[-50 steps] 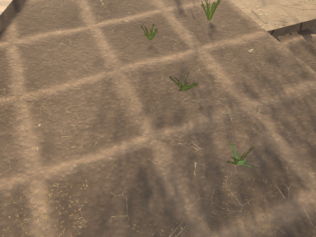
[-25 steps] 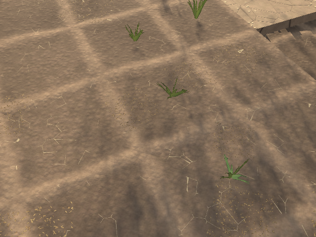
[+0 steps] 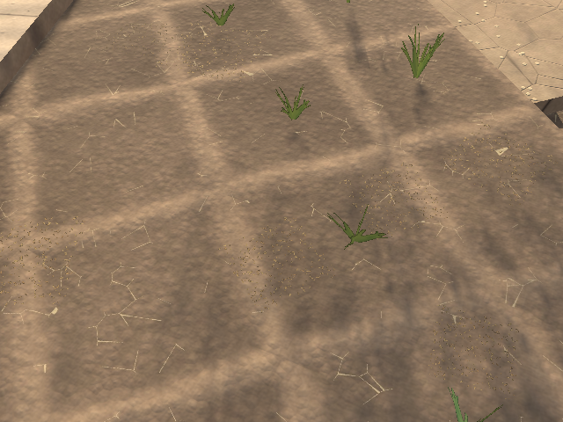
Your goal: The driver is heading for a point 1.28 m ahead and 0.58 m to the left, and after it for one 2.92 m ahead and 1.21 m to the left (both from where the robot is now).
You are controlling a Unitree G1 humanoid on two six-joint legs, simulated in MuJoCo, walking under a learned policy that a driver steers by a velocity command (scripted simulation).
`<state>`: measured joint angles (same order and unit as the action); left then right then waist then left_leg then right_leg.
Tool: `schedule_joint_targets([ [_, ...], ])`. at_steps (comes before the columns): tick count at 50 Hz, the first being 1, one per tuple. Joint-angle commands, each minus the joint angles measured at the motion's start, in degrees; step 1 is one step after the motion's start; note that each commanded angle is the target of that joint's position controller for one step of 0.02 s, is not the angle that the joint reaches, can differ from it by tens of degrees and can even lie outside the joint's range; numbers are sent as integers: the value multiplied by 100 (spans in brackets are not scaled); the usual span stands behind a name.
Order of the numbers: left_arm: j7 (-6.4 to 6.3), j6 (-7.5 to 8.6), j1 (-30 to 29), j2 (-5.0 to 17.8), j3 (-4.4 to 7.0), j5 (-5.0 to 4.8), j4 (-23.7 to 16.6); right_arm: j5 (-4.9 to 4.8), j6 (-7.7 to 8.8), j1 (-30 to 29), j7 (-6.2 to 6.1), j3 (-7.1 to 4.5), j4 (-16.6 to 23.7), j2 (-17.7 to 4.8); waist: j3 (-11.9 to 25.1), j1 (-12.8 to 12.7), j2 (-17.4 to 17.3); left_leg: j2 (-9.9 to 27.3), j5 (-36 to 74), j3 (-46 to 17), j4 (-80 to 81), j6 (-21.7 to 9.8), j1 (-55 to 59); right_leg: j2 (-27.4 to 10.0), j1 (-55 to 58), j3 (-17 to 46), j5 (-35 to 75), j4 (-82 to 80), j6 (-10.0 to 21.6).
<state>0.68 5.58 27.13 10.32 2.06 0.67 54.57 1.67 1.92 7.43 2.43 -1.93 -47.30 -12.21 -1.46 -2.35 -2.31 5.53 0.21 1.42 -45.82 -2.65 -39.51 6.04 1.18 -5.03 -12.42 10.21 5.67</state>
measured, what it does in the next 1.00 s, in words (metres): walks ahead, turning left: left foot, then right foot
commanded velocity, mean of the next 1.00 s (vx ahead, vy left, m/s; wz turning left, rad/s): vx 0.50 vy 0.00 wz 0.51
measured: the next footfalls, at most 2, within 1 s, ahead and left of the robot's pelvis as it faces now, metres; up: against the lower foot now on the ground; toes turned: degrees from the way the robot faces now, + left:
left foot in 0.20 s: +0.28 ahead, +0.10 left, +0.00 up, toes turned +9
right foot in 0.74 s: +0.63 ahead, +0.02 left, +0.00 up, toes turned +26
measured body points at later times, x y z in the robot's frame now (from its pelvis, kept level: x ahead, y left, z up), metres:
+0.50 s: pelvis +0.28 +0.06 +0.00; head +0.31 +0.08 +0.45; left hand +0.39 +0.34 -0.11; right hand +0.34 -0.20 -0.13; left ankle +0.24 +0.10 -0.74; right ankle +0.45 -0.09 -0.67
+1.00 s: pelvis +0.56 +0.09 +0.00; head +0.59 +0.09 +0.45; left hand +0.45 +0.35 -0.12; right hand +0.81 -0.07 -0.12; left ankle +0.52 +0.23 -0.66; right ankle +0.59 +0.01 -0.74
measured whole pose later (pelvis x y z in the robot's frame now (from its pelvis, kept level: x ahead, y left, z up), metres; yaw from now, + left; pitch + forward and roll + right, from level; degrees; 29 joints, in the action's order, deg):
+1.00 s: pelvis +0.56 +0.09 +0.00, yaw +33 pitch +1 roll -1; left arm 0.0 5.5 19.3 14.3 2.7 1.0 48.2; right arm 2.2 0.1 11.9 2.9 -4.3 -45.2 -17.5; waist -1.8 -1.1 -3.3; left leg 1.7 -12.6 -2.2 -62.8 -2.9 -35.6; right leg 0.9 -7.6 -8.2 -11.4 18.1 2.6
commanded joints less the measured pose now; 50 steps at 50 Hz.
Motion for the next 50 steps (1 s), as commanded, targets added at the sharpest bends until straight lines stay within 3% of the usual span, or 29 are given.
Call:
schedule_joint_targets([
  [1,-80,95,303,650,99,32,-107,-32,64,-734,25,11,439,-176,-503,-75,485,-193,288,159,546,-78,-29,-1673,-140,416,2167,-446,395],
  [4,-171,66,434,676,79,75,62,-15,89,-1024,34,10,542,-184,-566,-107,483,-355,-57,310,1003,-268,54,-1839,446,180,2841,-167,347],
  [6,-229,46,320,778,84,85,118,-2,105,-867,14,-20,504,-209,-416,39,576,-627,-547,559,1228,-473,566,-1880,683,-54,4369,404,261],
  [8,-275,-18,238,973,126,109,170,18,131,-97,-34,-117,282,-371,94,385,741,-1049,-1096,785,1375,-732,1515,-1889,817,-244,5959,1751,181],
  [9,-278,-63,183,1069,145,88,153,53,174,737,-55,-207,13,-525,546,735,716,-1171,-962,722,1733,-908,2577,-1828,459,-387,5707,2883,102],
  [10,-274,-53,29,1065,125,49,-24,158,193,1674,-106,-360,-216,-922,1092,1153,482,-436,-1300,-293,1801,-1246,4094,-1729,-793,-460,4152,4429,-3],
  [11,-135,-6,300,514,15,-94,-356,155,158,1933,-168,-544,-179,-1549,1761,893,-941,1368,-1365,-3428,2045,-2299,6007,-572,-3364,-465,-535,6893,-325],
  [12,-126,60,-257,941,127,-5,-449,-85,82,1877,-145,-515,-239,-1368,1875,946,-307,1437,-1202,-4414,2757,-2310,6038,-377,-4142,637,-1440,7462,-290],
  [13,-96,144,-794,949,116,-27,-692,-125,66,1403,-165,-486,-218,-1270,935,764,-96,1233,-840,-3385,2904,-2062,5265,-767,-4488,803,-803,7116,-249],
  [14,-90,196,-928,924,97,-22,-716,-112,76,1123,-164,-429,-192,-984,523,573,320,1042,-212,-2862,3052,-1840,4496,-951,-4225,753,-460,6639,-270],
  [15,-92,140,-972,860,102,43,-713,-110,101,948,-178,-387,-183,-833,216,353,495,767,323,-2439,3135,-1642,3863,-1079,-3924,760,-435,6262,-338],
  [16,-81,14,-879,789,89,143,-741,-139,127,863,-199,-333,-204,-675,159,151,432,523,595,-2106,3224,-1507,3438,-1157,-3602,770,-455,5965,-437],
  [17,-59,-106,-817,710,80,198,-737,-156,174,878,-200,-313,-206,-664,185,74,348,394,760,-1938,3267,-1465,3234,-1169,-3410,746,-488,5749,-521],
  [20,-4,-287,-1126,628,62,238,-910,-181,254,1121,-206,-363,-259,-919,69,54,180,134,874,-1673,3418,-1419,2856,-1170,-3500,565,-172,5134,-723],
  [23,9,-320,-2020,693,59,210,-1240,-179,226,1496,-203,-364,-310,-937,-141,317,11,-16,710,-1707,3499,-1206,2899,-1151,-3885,485,612,4254,-840],
  [26,36,-316,-2630,704,28,172,-1451,-172,203,1858,-212,-370,-340,-960,-99,576,-100,-55,836,-1813,3337,-1028,3323,-1026,-4033,519,1174,3566,-827],
  [31,68,-233,-3422,775,-31,101,-1806,-74,168,2206,-288,-383,-323,-1051,-147,824,-185,94,1344,-2169,2899,-1018,4012,-757,-4009,567,1085,2692,-724],
  [33,62,-176,-3249,888,-14,74,-1834,-55,170,2031,-342,-412,-241,-1154,-131,650,-249,175,1490,-2334,2690,-888,3983,-684,-3435,667,892,2267,-608],
  [35,-9,-107,-2313,1107,75,46,-1574,-53,195,1633,-327,-446,-117,-1290,179,197,-252,17,2248,-2294,1994,-648,3565,-428,-1927,596,473,1883,-418],
  [36,-82,-33,-1498,1290,155,75,-1356,-96,236,1533,-268,-445,-96,-1290,617,-205,53,-334,2234,-2037,958,-511,3253,-548,-782,666,590,1560,-260],
  [37,-191,11,-578,1689,253,206,-1308,-166,286,1584,-211,-347,72,-928,1484,-505,606,-674,774,-1655,-559,-399,2548,-1754,573,1827,-538,1445,2],
  [38,-205,-59,-588,2129,353,302,-1360,-368,248,2345,-233,-251,195,-424,2108,-71,1976,-1539,-3226,-952,-2080,-212,828,-3234,1816,4389,-895,899,674],
  [39,-172,-142,-883,1692,329,199,-1386,-142,164,2258,-289,-296,52,-944,1625,46,1279,-1005,-2985,-900,-2640,-267,246,-3107,1219,4847,-1650,675,719],
  [40,-155,-152,-1248,1191,214,146,-1449,-68,127,1817,-249,-323,51,-1000,816,90,631,-765,-2372,-841,-2624,-245,251,-2836,379,3903,-1564,535,574],
  [41,-131,-141,-1456,942,149,145,-1419,-52,108,1527,-197,-307,103,-908,406,146,371,-586,-2017,-753,-2412,-194,376,-2539,-208,3073,-837,407,450],
  [43,-133,-80,-1344,858,113,116,-1260,53,-14,1429,-83,-298,141,-783,159,267,782,-376,-1857,-648,-2151,-106,636,-2149,-770,2018,197,214,252],
  [44,-111,-19,-1238,862,118,82,-1182,60,-75,1406,-44,-285,159,-725,152,292,842,-363,-1799,-593,-2137,-90,692,-2091,-863,1744,643,167,244],
  [47,-65,110,-1011,926,158,13,-1034,59,-161,964,51,-245,374,-622,99,313,792,-260,-1422,-535,-2033,-48,267,-2136,-771,1161,1349,-29,330],
  [50,-60,102,-794,915,167,26,-896,55,-165,364,116,-201,608,-574,-56,240,726,-179,-864,-437,-1575,25,-161,-2079,-649,603,1646,-151,339],
])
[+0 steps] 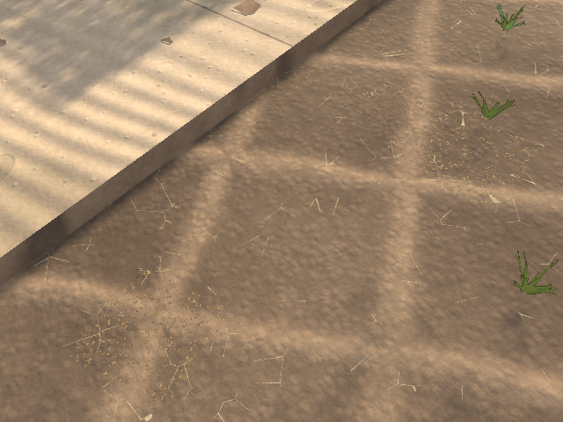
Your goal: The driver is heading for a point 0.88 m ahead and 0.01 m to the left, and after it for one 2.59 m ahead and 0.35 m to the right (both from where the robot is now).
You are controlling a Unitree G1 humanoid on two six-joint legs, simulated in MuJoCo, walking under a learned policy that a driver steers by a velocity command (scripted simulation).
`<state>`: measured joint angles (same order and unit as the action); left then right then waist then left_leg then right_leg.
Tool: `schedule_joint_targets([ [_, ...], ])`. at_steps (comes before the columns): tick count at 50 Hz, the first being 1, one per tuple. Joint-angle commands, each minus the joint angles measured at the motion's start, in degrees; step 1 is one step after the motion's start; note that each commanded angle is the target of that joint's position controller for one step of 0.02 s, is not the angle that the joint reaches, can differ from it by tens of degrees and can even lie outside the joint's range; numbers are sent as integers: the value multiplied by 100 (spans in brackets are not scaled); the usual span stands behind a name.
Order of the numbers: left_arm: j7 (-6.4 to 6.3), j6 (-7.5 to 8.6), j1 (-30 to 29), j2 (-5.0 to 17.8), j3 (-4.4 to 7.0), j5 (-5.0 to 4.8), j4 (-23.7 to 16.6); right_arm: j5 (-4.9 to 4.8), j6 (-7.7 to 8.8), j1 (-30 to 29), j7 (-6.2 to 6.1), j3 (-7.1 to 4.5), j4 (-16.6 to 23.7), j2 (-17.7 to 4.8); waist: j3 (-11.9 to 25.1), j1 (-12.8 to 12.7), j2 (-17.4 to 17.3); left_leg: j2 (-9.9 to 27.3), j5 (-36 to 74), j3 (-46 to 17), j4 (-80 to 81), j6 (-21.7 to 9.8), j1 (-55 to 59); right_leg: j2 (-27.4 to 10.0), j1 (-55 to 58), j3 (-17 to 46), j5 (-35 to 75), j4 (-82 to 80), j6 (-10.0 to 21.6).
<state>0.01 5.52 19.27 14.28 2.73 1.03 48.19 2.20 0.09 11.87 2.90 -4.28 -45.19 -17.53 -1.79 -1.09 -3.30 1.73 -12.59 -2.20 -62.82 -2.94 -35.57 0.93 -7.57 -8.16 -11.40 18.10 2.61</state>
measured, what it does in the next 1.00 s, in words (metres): walks ahead: left foot, then right foot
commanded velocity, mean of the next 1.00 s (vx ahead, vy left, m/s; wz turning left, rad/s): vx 0.50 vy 0.00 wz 0.22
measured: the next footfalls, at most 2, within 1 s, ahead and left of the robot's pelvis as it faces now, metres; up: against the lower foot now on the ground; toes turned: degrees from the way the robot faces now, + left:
left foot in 0.28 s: +0.28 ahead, +0.13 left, +0.00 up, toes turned +14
right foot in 0.84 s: +0.64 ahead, +0.07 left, +0.00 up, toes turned +11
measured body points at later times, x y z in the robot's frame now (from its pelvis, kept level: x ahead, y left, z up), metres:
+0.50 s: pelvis +0.25 +0.08 +0.00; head +0.28 +0.10 +0.44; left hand +0.29 +0.36 -0.13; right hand +0.39 -0.17 -0.13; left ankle +0.24 +0.12 -0.75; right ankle +0.33 -0.07 -0.67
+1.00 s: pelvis +0.54 +0.10 -0.01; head +0.57 +0.10 +0.44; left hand +0.57 +0.39 -0.14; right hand +0.66 -0.14 -0.14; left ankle +0.43 +0.20 -0.65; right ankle +0.60 +0.06 -0.75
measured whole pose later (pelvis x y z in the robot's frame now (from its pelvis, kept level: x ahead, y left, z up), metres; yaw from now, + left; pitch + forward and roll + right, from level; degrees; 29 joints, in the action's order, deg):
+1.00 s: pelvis +0.54 +0.10 -0.01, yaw +10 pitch +0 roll +0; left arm 1.2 2.1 15.1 15.5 3.5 0.5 48.5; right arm 2.2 4.8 15.6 0.2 -1.1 -48.7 -14.4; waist -3.2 0.3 -1.1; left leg -0.3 -18.2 -0.9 -69.0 -2.2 -22.5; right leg 7.0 -16.7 -1.8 -9.6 26.3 7.0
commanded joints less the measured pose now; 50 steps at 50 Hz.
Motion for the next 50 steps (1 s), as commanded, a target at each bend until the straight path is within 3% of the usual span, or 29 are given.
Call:
schedule_joint_targets([
  [1,10,100,54,521,101,-2,-214,-13,28,-274,86,57,468,-9,-72,83,815,199,627,-7,411,66,-581,-1520,249,732,1640,-954,624],
  [5,-13,76,255,656,131,-1,-83,-25,77,-1068,180,170,738,123,-236,-87,808,189,1238,425,1762,-24,-173,-1468,307,132,1815,-934,499],
  [9,-81,-38,595,833,175,11,110,24,72,-1512,196,178,948,50,-352,-193,796,46,591,791,2507,-276,62,-1677,950,-160,2471,-610,421],
  [11,-120,-129,656,987,201,20,190,57,68,-1331,145,139,929,-20,-151,-68,891,-291,-33,1023,2739,-490,600,-1710,1214,-410,4155,136,349],
  [12,-134,-183,672,1078,216,23,215,70,85,-939,111,91,827,-100,115,108,924,-521,-270,1083,2867,-625,1093,-1709,1279,-508,4894,863,330],
  [13,-138,-237,623,1123,215,-3,194,97,135,-155,57,9,588,-219,573,454,802,-752,-182,1078,3222,-791,2086,-1643,991,-645,4915,1986,259],
  [14,-130,-249,578,1057,186,17,62,152,167,896,-40,-147,263,-574,1212,895,373,-349,-446,302,3465,-1057,3638,-1514,-89,-679,3567,3579,77],
  [15,-3,-210,743,334,25,-7,-372,86,151,909,-136,-296,326,-1216,1733,539,-1025,1482,-951,-2558,3752,-1703,5433,-666,-2620,-605,-1454,5506,-260],
  [16,16,-163,99,827,139,28,-602,-78,83,1217,-192,-329,460,-1308,2039,870,-533,1895,-538,-4237,4539,-2036,5597,-128,-3478,570,-2021,6353,-347],
  [17,38,-111,-434,822,130,-15,-758,-110,58,1056,-252,-301,293,-1157,1190,794,-113,1660,224,-3115,4566,-1865,5147,-488,-3927,891,-1323,6211,-276],
  [18,34,-51,-330,697,65,-53,-681,-156,91,773,-283,-214,243,-811,650,512,135,1465,1070,-2395,4619,-1655,4287,-707,-3613,849,-850,5640,-242],
  [19,27,-80,-206,662,65,-8,-558,-146,144,478,-290,-142,265,-579,402,238,351,1148,1662,-1893,4707,-1414,3651,-845,-3159,863,-738,5183,-247],
  [20,37,-185,2,627,55,95,-489,-171,197,276,-292,-77,278,-420,351,8,308,919,2039,-1544,4800,-1310,3199,-899,-2734,888,-736,4942,-289],
  [22,96,-369,189,540,50,176,-395,-199,332,324,-251,-17,217,-306,423,-113,235,742,2471,-1223,4968,-1283,2869,-865,-2368,807,-669,4689,-348],
  [27,164,-446,-738,455,47,132,-619,-211,418,940,-225,-26,-131,-429,-71,137,156,577,2156,-943,5427,-1051,2928,-880,-3040,714,449,3605,-416],
  [31,179,-419,-1418,433,31,91,-795,-208,450,1339,-249,5,-329,-423,-163,367,73,604,2367,-848,5402,-867,3479,-759,-3324,687,1102,2797,-355],
  [36,232,-365,-2104,366,-39,38,-1004,-90,476,1672,-328,73,-595,-368,-428,564,35,808,2872,-443,5405,-786,4136,-496,-3304,454,1060,1953,-37],
  [38,250,-337,-2060,375,-40,28,-1025,-47,481,1611,-385,82,-677,-411,-450,456,20,929,3528,-244,5234,-711,4317,-312,-2986,404,729,1672,171],
  [39,235,-326,-1857,395,-27,21,-967,-31,490,1479,-413,85,-682,-457,-352,322,-16,932,4393,-76,4963,-634,4327,-132,-2576,324,494,1555,296],
  [41,154,-293,-953,566,63,24,-671,18,483,1360,-453,69,-720,-588,197,-78,-116,902,6104,168,3713,-486,4437,304,-1478,156,41,1428,537],
  [42,114,-244,-86,656,127,62,-387,-3,455,1262,-456,62,-708,-648,643,-483,-33,770,5958,364,2561,-393,4120,399,-434,179,259,1032,688],
  [43,53,-218,845,1016,244,175,-172,-42,486,1189,-460,112,-547,-571,1208,-847,287,584,4323,527,971,-293,2948,-477,1029,1292,-49,960,1028],
  [44,39,-242,1031,1673,433,200,-150,-186,522,1646,-359,180,-364,-127,1666,-477,1688,-696,-165,692,-1399,42,640,-2029,2498,4455,-17,526,2028],
  [45,120,-295,565,1342,376,-101,-134,-16,568,1294,-345,119,-329,-460,1523,-331,1077,-604,-1226,-212,-1865,-45,-51,-2012,2298,5176,129,-68,2025],
  [46,133,-317,67,1199,349,-124,-265,-47,624,880,-304,128,-154,-486,743,-183,781,-256,-784,-293,-1687,-51,-309,-1890,1542,4235,224,-121,1913],
  [47,144,-315,-126,909,285,-80,-280,-50,665,628,-285,156,-85,-460,380,-110,281,-42,-510,-224,-1333,-22,-208,-1674,921,3694,731,-258,1763],
  [48,121,-301,-187,782,245,-69,-251,-25,620,535,-275,161,-40,-387,114,44,149,91,-481,-202,-978,38,-22,-1432,392,3300,1164,-347,1605],
  [49,96,-281,-229,673,203,-80,-195,35,516,571,-265,185,11,-322,85,206,224,185,-483,-191,-663,138,254,-1191,11,2966,1441,-453,1471],
  [50,90,-241,-188,716,206,-92,-174,65,416,628,-250,206,20,-240,130,267,337,203,-507,-138,-430,227,420,-1078,-163,2777,1631,-512,1436],
])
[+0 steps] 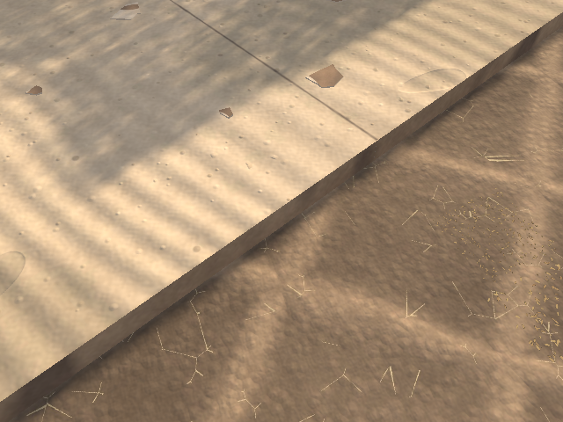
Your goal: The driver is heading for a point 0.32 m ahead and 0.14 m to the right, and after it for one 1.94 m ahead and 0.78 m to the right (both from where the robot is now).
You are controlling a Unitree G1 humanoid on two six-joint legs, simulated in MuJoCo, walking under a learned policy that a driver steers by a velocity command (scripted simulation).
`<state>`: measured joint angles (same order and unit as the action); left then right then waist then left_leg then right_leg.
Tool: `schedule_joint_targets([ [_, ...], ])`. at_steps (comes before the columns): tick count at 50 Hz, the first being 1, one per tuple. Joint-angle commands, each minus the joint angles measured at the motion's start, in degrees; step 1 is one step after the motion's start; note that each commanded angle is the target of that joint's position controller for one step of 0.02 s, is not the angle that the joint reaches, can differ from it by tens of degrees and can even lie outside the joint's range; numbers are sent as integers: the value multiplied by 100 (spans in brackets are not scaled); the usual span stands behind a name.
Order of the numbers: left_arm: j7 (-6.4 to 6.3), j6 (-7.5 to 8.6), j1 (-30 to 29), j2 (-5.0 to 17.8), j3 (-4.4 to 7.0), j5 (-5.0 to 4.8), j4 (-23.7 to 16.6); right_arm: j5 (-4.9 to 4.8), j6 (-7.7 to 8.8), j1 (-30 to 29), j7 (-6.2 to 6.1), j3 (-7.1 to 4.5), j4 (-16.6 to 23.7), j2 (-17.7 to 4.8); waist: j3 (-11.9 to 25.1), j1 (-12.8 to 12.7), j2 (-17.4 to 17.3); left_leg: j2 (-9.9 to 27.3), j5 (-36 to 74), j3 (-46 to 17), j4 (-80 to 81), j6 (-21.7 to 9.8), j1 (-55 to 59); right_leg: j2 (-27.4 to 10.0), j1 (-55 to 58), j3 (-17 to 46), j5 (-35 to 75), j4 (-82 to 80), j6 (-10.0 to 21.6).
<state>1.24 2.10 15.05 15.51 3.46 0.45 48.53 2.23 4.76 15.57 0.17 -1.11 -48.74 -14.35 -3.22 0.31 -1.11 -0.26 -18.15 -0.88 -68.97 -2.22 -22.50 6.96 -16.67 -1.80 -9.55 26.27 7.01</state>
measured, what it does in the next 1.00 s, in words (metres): walks ahead, turning right: left foot, then right foot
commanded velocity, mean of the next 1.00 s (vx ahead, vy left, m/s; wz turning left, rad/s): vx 0.42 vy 0.00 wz -0.56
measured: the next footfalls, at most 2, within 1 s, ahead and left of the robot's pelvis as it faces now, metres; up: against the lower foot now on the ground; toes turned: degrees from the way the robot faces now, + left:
left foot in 0.36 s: +0.38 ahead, +0.11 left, +0.00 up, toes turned -16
right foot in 0.88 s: +0.52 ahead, -0.19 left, +0.00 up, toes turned -37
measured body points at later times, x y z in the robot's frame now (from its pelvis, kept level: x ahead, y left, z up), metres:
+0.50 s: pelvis +0.27 +0.03 +0.00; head +0.30 +0.04 +0.45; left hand +0.39 +0.30 -0.13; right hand +0.36 -0.26 -0.09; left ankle +0.34 +0.12 -0.73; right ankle +0.14 -0.05 -0.65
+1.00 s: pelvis +0.45 -0.08 -0.01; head +0.49 -0.12 +0.44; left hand +0.73 +0.05 -0.11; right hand +0.36 -0.34 -0.14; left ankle +0.46 +0.09 -0.64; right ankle +0.50 -0.16 -0.73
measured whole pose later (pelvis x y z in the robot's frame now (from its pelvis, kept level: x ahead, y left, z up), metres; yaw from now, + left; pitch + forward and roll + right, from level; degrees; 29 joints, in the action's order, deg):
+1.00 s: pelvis +0.45 -0.08 -0.01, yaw -35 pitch +1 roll +1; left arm 0.5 -0.2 7.9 15.3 3.1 0.2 40.4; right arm 1.4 0.6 14.1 -1.2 -2.0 -45.1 -14.6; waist -6.1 1.6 -0.7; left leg 2.9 -26.7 1.5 -71.5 2.1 -25.2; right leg 6.0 -24.2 -1.1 -7.5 30.8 6.7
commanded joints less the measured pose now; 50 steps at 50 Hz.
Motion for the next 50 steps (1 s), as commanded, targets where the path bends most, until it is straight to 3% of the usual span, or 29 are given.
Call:
schedule_joint_targets([
  [1,-33,144,322,665,154,-49,-177,84,-124,253,33,-92,402,-498,294,144,176,408,51,-190,380,230,-857,-1591,631,2014,1618,-1376,1006],
  [4,-50,161,534,830,204,-58,-131,71,-208,-330,53,-56,646,-433,125,49,288,459,563,-7,1235,443,-1086,-1356,364,1811,1357,-1582,928],
  [8,-62,118,952,844,239,-74,-72,19,-198,-1291,90,-11,956,-395,89,-326,433,369,1585,40,2504,557,-1255,-1158,688,1818,1409,-1454,594],
  [13,-127,76,1296,903,267,32,-77,-54,-117,-1991,101,26,1241,-461,160,-587,533,128,1585,-13,3308,479,-1219,-1301,1364,2182,2074,-915,514],
  [15,-174,71,1095,984,294,59,-176,-66,-64,-1817,90,-1,1252,-587,194,-414,589,52,1295,-121,3718,365,-694,-1384,1346,2399,2152,-669,386],
  [17,-165,94,745,1088,318,59,-288,-82,4,-959,21,-87,1010,-789,478,19,578,-164,910,-69,4160,181,665,-1238,992,2451,2581,-9,178],
  [18,-113,142,698,998,289,3,-296,-27,84,-270,-54,-170,849,-999,882,370,234,111,936,-291,4485,-6,1745,-876,656,2169,2434,990,31],
  [19,-77,207,724,562,161,-72,-479,101,111,675,-167,-279,823,-1445,1780,694,-465,1513,-331,-1639,4663,-320,3039,-538,21,1602,997,2546,-110],
  [20,-81,173,1342,279,99,-186,-647,127,0,542,-183,-387,838,-1841,2053,258,-1699,2634,-846,-4107,5343,-925,3869,250,-1647,915,-2367,3723,-241],
  [21,-142,58,1284,728,138,14,-430,49,-70,267,-148,-349,850,-1355,1405,123,-800,2526,-1346,-4124,5327,-965,3277,-356,-2149,863,-2040,4282,-200],
  [22,-89,26,876,775,159,69,-417,-4,-71,-15,-119,-234,920,-852,803,140,-164,2201,-998,-3189,5401,-833,2614,-551,-2090,834,-1469,4249,-225],
  [23,-35,10,651,652,140,75,-462,-4,-58,-178,-95,-181,886,-655,479,70,-69,1907,-132,-2382,5549,-721,2138,-712,-1964,765,-1152,4065,-292],
  [25,76,-107,534,570,134,177,-492,-34,11,-108,-104,-156,760,-574,309,-26,-498,1505,925,-1370,5714,-553,1735,-894,-1777,640,-947,3899,-399],
  [29,197,-221,59,440,88,174,-730,-138,163,170,-46,-220,564,-659,305,-64,-462,1524,1947,-573,5947,-673,1777,-1001,-2150,545,-433,3844,-507],
  [33,271,-223,-702,336,18,157,-1022,-117,144,392,-33,-247,384,-663,69,52,-408,1401,2324,158,6094,-663,1881,-1059,-2488,358,298,3019,-593],
  [37,341,-147,-1273,116,-106,163,-1231,-159,95,410,-72,-271,269,-769,-68,104,-434,1228,3970,999,5636,-439,1719,-877,-1579,-231,852,1432,-483],
  [39,338,-137,-1277,175,-94,201,-1267,-174,35,546,-114,-302,185,-879,52,120,-525,1306,4633,1115,5217,-337,2033,-725,-1280,-395,642,1078,-353],
  [41,283,-118,-895,326,-33,256,-1196,-187,-53,524,-180,-351,161,-1027,317,-31,-612,1350,5538,1195,4354,-245,2295,-452,-811,-490,166,808,-146],
  [42,240,-73,-404,430,24,296,-1066,-201,-111,498,-206,-369,168,-1085,594,-228,-538,1329,5546,1225,3522,-210,2264,-289,-286,-446,128,540,-16],
  [43,156,2,293,573,106,364,-832,-238,-147,459,-207,-372,210,-1101,1029,-556,-219,1138,4671,1320,2295,-47,1909,-215,643,-312,779,-47,140],
  [44,49,51,659,1089,237,356,-770,-172,-156,794,-176,-304,368,-800,1571,-532,614,827,1432,1325,655,153,592,-1411,2049,933,2832,256,387],
  [45,6,-26,523,1772,414,135,-997,-258,-232,1310,-149,-224,646,-477,2521,-202,1641,-203,-2173,832,-1426,422,-1104,-3146,3494,3533,5545,360,1649],
  [46,-68,-145,715,1538,445,-109,-1088,-69,-303,911,-149,-281,590,-822,2749,-564,500,92,-1646,-40,-1518,420,-1300,-2869,3216,3163,5227,139,1689],
  [47,-122,-186,279,1231,347,-108,-1076,-138,-317,488,-142,-248,676,-704,1909,-415,398,283,-1159,-94,-1342,428,-1454,-2631,2458,2593,4543,-69,1573],
  [48,-142,-222,-19,859,237,-95,-1046,-108,-324,277,-158,-232,672,-666,1156,-213,165,463,-867,-85,-755,439,-1357,-2238,1553,2202,3947,-355,1240],
  [49,-167,-232,-174,694,181,-100,-1032,-30,-402,196,-164,-236,720,-667,813,-34,278,546,-727,-133,-329,454,-1165,-1907,1018,2015,3565,-520,994],
  [50,-169,-242,-306,593,149,-65,-1054,22,-516,369,-160,-238,664,-666,751,98,353,520,-613,-96,-123,477,-843,-1712,608,1841,3348,-648,874],
])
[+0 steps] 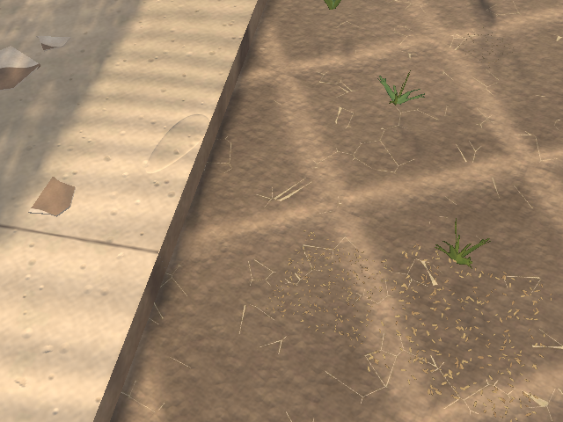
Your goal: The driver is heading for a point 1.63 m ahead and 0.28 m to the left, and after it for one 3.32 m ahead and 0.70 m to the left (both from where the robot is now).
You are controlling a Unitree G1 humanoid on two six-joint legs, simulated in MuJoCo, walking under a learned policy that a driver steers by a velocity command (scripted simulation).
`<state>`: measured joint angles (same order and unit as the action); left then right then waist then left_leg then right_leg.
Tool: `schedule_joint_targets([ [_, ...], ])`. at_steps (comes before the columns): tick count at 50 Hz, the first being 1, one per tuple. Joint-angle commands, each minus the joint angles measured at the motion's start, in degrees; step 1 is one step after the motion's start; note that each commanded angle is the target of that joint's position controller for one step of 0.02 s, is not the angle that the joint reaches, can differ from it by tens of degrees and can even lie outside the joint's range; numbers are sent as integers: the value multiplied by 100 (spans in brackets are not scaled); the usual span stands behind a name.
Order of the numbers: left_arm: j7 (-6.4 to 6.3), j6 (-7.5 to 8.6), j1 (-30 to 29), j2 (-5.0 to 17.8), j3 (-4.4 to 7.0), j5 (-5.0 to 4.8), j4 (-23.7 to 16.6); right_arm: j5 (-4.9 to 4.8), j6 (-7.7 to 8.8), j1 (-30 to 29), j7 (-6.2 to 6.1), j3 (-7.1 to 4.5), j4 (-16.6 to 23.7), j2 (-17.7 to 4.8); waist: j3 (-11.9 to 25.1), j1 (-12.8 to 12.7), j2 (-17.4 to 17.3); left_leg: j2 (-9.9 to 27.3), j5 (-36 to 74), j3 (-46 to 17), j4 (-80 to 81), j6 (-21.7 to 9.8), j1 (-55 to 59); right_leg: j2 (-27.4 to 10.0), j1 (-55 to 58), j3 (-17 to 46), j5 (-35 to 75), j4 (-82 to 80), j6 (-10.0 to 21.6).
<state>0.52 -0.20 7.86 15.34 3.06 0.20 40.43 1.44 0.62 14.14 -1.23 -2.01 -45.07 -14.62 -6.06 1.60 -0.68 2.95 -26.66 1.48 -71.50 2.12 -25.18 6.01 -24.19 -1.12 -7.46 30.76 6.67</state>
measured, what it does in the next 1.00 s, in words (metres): steps on the spot: left foot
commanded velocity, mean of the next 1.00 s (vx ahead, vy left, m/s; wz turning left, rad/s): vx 0.03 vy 0.00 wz -0.19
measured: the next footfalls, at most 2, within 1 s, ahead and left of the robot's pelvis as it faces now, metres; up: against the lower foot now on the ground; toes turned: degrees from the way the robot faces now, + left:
left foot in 0.44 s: +0.10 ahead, +0.14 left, +0.00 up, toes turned -10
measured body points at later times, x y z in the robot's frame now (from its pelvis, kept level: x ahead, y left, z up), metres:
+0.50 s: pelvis +0.06 +0.04 +0.01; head +0.07 +0.05 +0.46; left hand +0.18 +0.28 -0.12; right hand +0.12 -0.23 -0.10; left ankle +0.06 +0.14 -0.73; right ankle +0.08 -0.05 -0.72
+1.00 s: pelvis +0.06 +0.05 +0.02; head +0.07 +0.05 +0.47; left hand +0.14 +0.30 -0.13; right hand +0.08 -0.21 -0.12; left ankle +0.06 +0.14 -0.73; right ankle +0.06 -0.07 -0.73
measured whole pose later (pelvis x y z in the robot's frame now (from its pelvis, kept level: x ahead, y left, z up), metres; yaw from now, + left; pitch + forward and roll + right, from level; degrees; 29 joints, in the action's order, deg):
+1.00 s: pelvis +0.06 +0.05 +0.02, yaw -9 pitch -2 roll +0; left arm -2.0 -0.9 12.2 13.3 0.9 0.4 61.6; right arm 0.6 -0.3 13.0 -1.7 -0.4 -56.7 -13.4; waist -2.1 -0.2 -0.1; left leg -2.3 -13.3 -0.8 -21.9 -2.4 -6.5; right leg 3.5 -8.2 6.5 -10.4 20.8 0.6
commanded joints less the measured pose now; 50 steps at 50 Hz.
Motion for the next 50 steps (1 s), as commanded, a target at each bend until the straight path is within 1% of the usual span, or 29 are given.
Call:
schedule_joint_targets([
  [1,-70,9,422,655,196,6,-242,109,-191,589,-15,-150,280,-616,1111,14,302,115,324,-293,244,46,-362,-1528,1150,1729,3114,-1131,846],
  [2,-46,34,448,749,230,40,-229,91,-239,611,-8,-146,288,-568,1205,42,274,66,397,-287,372,52,-282,-1461,1067,1714,3041,-1154,822],
  [4,-28,44,485,902,293,65,-215,65,-286,470,-10,-145,342,-520,1251,22,295,20,572,-329,661,61,-310,-1374,934,1794,2388,-1253,761],
  [8,-58,-7,655,795,260,75,-155,37,-344,51,-36,-170,405,-550,1127,-172,524,13,845,-408,1218,61,-544,-1356,1020,2066,842,-1525,615],
  [12,-83,-41,850,722,229,117,-36,-7,-350,-242,-46,-156,418,-513,955,-342,627,-47,798,-452,1894,-6,-453,-1378,1208,2299,-107,-1642,543],
  [15,-84,-68,862,708,207,160,40,-61,-323,-298,-55,-131,398,-476,827,-388,696,-212,476,-367,2468,-107,-43,-1362,1163,2357,-200,-1556,564],
  [17,-79,-90,836,712,190,180,93,-112,-291,-227,-78,-114,373,-464,802,-377,723,-347,269,-293,2923,-199,342,-1393,1130,2438,109,-1433,584],
  [18,-84,-100,826,706,178,177,127,-133,-273,-145,-96,-106,347,-456,800,-351,719,-400,235,-263,3234,-251,541,-1417,1150,2500,328,-1356,574],
  [19,-96,-111,790,691,161,151,162,-150,-246,11,-116,-92,291,-419,795,-263,673,-441,383,-225,3738,-313,827,-1402,1139,2531,525,-1247,521],
  [20,-119,-122,733,650,132,105,198,-145,-205,217,-136,-70,210,-353,779,-126,596,-459,805,-194,4552,-387,1266,-1312,1021,2492,599,-1090,387],
  [21,-146,-111,751,553,88,59,227,-102,-143,324,-158,-60,163,-378,790,-80,446,-265,1393,-412,5290,-462,1800,-1172,751,2429,364,-944,148],
  [22,-152,-64,930,265,-2,29,218,13,-77,225,-187,-86,229,-677,862,-236,-245,616,1391,-1327,5764,-650,2104,-833,471,2044,-339,-459,-163],
  [23,-149,-24,1060,194,-13,-34,210,10,-56,-308,-149,-118,370,-1008,642,-540,-905,1495,2699,-2258,5844,-1120,1788,11,196,1101,-1163,-169,-378],
  [24,-164,-50,887,435,37,72,340,-15,-29,-405,-105,-56,326,-699,671,-359,-771,1632,3174,-2092,5686,-1451,1226,-126,794,832,-1639,272,-430],
  [25,-145,-66,832,410,41,69,380,-49,14,-511,-75,20,308,-515,663,-406,-706,1341,3285,-1787,5632,-1388,1149,-193,1065,804,-1434,250,-445],
  [26,-130,-72,743,344,23,61,425,-57,25,-561,-68,39,248,-499,613,-422,-727,1026,3198,-1460,5535,-1177,1180,-235,1190,771,-1083,-13,-463],
  [27,-113,-78,662,304,3,78,452,-66,28,-506,-79,38,179,-559,587,-416,-837,787,3264,-1236,5412,-979,1296,-273,1303,747,-585,-351,-472],
  [28,-101,-74,641,286,-23,93,499,-81,28,-431,-91,26,123,-608,637,-393,-834,639,3370,-1111,5267,-855,1440,-333,1447,794,-148,-650,-495],
  [29,-114,-61,628,319,-38,97,571,-86,23,-334,-87,13,86,-643,701,-340,-697,552,3292,-1076,5178,-760,1542,-427,1570,892,200,-830,-517],
  [30,-140,-42,607,423,-36,110,622,-95,25,-244,-75,7,67,-645,743,-270,-522,493,3032,-1093,5146,-679,1552,-596,1691,1031,569,-889,-543],
  [31,-166,-34,590,530,-15,81,724,-124,31,3,-46,-7,25,-643,720,-84,-317,354,2857,-1082,5234,-613,1483,-720,1799,1137,881,-753,-546],
  [32,-169,-39,655,443,-20,8,848,-140,19,-9,-49,5,-77,-597,672,-178,-191,284,2602,-975,5294,-594,1600,-688,1627,1151,681,-780,-529],
  [33,-175,-38,680,368,-45,1,938,-125,-2,-115,-62,0,-115,-608,571,-235,-204,278,2470,-949,5262,-590,1666,-679,1516,1162,556,-882,-526],
  [35,-205,-37,628,378,-61,34,1101,-106,-25,-176,-60,9,-185,-558,541,-212,-42,273,2430,-920,5232,-604,1712,-710,1515,1200,632,-1006,-505],
  [38,-232,-30,562,400,-65,31,1325,-104,-24,-141,-54,7,-358,-544,520,-178,71,252,2323,-903,5259,-608,1732,-758,1559,1235,667,-1073,-488],
  [44,-261,-32,514,404,-90,20,1738,-88,-31,-117,-54,28,-726,-507,454,-173,80,209,2082,-883,5345,-586,1736,-817,1586,1259,561,-1189,-460],
  [50,-278,-31,534,364,-135,19,2072,-86,-39,-23,-62,73,-1066,-443,393,-174,35,186,1886,-882,5408,-570,1699,-846,1572,1252,426,-1256,-437],
])
Velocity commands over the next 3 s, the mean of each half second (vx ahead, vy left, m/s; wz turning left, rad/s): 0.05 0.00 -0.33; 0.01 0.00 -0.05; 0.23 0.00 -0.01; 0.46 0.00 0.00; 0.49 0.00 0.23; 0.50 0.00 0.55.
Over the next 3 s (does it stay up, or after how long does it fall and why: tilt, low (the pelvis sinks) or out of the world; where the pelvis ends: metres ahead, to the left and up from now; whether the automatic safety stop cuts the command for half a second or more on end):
stays up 0.95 -0.04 0.00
